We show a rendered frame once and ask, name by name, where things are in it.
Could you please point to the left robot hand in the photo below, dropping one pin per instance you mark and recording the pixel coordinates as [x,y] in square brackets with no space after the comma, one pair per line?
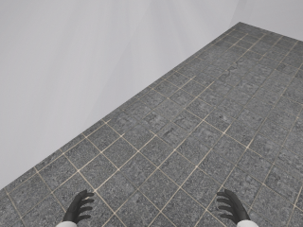
[75,208]

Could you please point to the right robot hand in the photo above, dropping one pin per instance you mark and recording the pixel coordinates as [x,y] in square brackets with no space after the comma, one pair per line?
[237,210]

